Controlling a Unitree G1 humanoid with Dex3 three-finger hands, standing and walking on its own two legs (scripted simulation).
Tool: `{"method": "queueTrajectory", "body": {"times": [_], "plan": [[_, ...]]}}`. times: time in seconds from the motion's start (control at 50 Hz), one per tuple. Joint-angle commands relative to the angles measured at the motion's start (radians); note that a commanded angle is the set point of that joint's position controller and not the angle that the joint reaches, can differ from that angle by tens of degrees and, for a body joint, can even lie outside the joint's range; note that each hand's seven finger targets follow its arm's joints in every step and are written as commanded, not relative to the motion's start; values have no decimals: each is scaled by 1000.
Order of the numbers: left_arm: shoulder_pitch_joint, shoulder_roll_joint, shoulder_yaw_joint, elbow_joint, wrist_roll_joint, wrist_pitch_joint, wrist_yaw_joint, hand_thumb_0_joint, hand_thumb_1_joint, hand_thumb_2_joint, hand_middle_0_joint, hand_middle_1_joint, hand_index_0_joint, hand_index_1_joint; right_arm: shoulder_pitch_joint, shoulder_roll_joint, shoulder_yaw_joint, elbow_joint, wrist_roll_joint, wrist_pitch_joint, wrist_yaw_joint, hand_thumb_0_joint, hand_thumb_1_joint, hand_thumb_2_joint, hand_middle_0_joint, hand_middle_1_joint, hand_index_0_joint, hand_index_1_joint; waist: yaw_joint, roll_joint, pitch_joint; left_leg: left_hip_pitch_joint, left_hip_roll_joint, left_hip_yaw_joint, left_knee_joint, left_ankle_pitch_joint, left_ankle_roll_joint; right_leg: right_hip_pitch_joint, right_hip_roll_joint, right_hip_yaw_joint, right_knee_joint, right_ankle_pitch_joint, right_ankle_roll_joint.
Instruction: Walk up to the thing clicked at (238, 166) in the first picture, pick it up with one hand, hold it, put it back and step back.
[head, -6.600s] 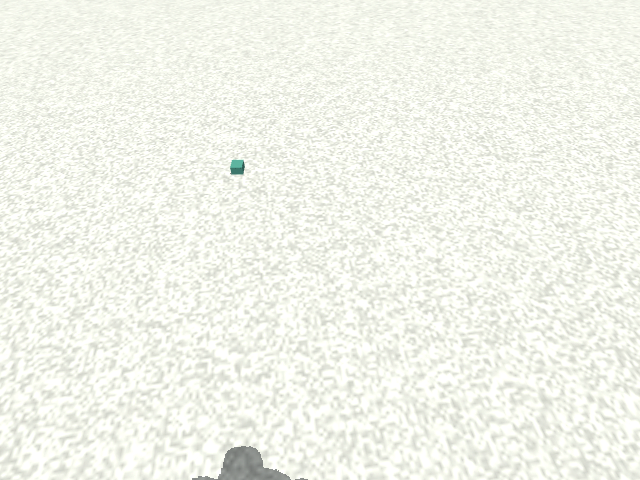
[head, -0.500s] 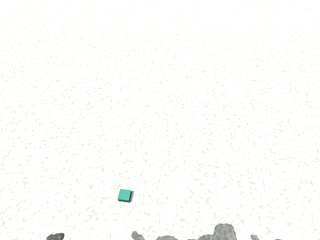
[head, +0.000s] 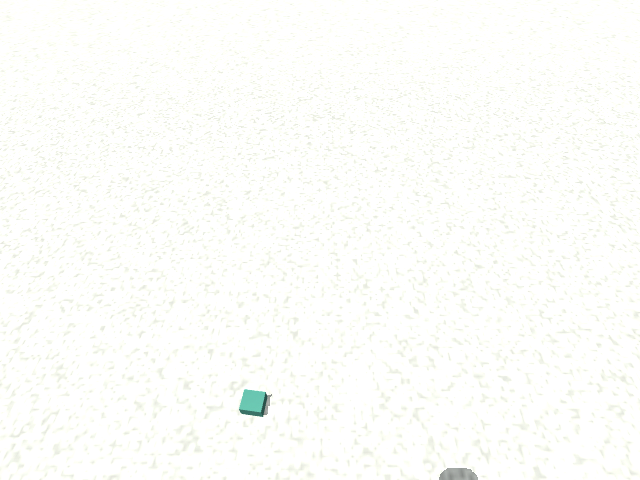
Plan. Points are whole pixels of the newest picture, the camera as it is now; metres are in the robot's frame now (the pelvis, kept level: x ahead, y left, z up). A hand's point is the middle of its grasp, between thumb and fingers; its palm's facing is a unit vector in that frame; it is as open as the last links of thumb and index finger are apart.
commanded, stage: walk up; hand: left
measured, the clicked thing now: (253, 402) +0.47 +0.26 -0.75
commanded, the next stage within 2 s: stand in 0.44 s
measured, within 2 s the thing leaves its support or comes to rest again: neither
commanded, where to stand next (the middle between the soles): +0.08 +0.02 m, yaw -1 degrees
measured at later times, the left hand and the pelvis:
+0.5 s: hand out of the picture +0.10 +0.26 -0.15, palm faces -0.01 -0.93 -0.36, open 7.3 cm; pelvis +0.02 +0.00 +0.01, yaw +0 degrees
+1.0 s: hand out of the picture +0.12 +0.23 -0.15, palm faces +0.01 -0.94 -0.33, open 7.3 cm; pelvis +0.04 -0.02 +0.01, yaw +1 degrees
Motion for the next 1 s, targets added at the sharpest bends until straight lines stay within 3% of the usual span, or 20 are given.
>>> {"method": "queueTrajectory", "body": {"times": [0.0,0.16,0.28,0.4,0.42,0.46,0.52,0.58,0.6,0.76,0.92,0.98], "plan": [[-65,239,48,-64,4,-22,12,0,900,900,-200,-300,-200,-300,-32,-221,-40,-42,-8,-22,-9,0,-900,-900,200,300,200,300,-9,-46,-97,42,98,-122,-145,-129,31,-8,-89,103,-160,-122,-64],[-41,229,51,-59,3,-23,11,0,900,900,-200,-300,-200,-300,-32,-220,-39,-45,-10,-29,-12,0,-900,-900,200,300,200,300,1,-2,-111,50,110,-127,-169,-61,26,33,-85,79,-147,-25,-62],[-32,219,49,-55,-2,-19,13,0,900,900,-200,-300,-200,-300,-27,-210,-36,-47,-3,-33,-19,0,-900,-900,200,300,200,300,6,4,-149,73,123,-121,-157,126,25,100,-85,55,-126,117,-53],[-30,221,48,-56,-1,-14,14,0,900,900,-200,-300,-200,-300,-26,-212,-41,-53,-6,-27,-19,0,-900,-900,200,300,200,300,3,-4,-129,66,118,-122,-170,60,28,86,-86,57,-130,78,-51],[-20,193,42,-36,0,-11,9,0,900,900,-200,-300,-200,-300,-11,-168,-22,-37,-12,-40,-20,0,-900,-900,200,300,200,300,-4,-43,-154,73,136,-149,-220,-26,22,107,-67,53,-142,8,-45],[-30,197,44,-42,4,-11,4,0,900,900,-200,-300,-200,-300,-26,-196,-27,-37,-15,-48,-23,0,-900,-900,200,300,200,300,-1,-26,-116,20,130,-154,-240,-112,18,118,-68,60,-151,-5,-41],[-22,202,48,-37,5,-14,3,0,900,900,-200,-300,-200,-300,-29,-195,-25,-32,-17,-54,-29,0,-900,-900,200,300,200,300,0,-6,-106,24,127,-144,-239,-51,13,126,-77,67,-162,32,-42],[-22,202,50,-38,3,-20,4,0,900,900,-200,-300,-200,-300,-13,-188,-22,-26,-14,-63,-31,0,-900,-900,200,300,200,300,-5,-18,-127,80,127,-121,-197,141,11,140,-86,70,-169,124,-42],[-12,201,50,-37,3,-20,4,0,900,900,-200,-300,-200,-300,-16,-192,-24,-24,-15,-66,-31,0,-900,-900,200,300,200,300,0,-11,-136,97,126,-115,-193,155,9,135,-85,67,-172,121,-41],[-22,200,56,-38,5,-17,6,0,900,900,-200,-300,-200,-300,-18,-183,-19,-28,-12,-62,-36,0,-900,-900,200,300,200,300,-9,-20,-128,103,126,-105,-191,139,6,147,-85,64,-189,125,-37],[-19,199,60,-37,2,-16,7,0,900,900,-200,-300,-200,-300,-16,-180,-15,-27,-11,-61,-41,0,-900,-900,200,300,200,300,-7,-24,-152,143,134,-91,-173,262,4,175,-89,60,-177,246,-42],[-28,196,59,-38,2,-15,8,0,900,900,-200,-300,-200,-300,-22,-186,-16,-27,-10,-58,-41,0,-900,-900,200,300,200,300,-7,-23,-141,140,133,-93,-176,226,3,171,-86,57,-187,211,-39]]}}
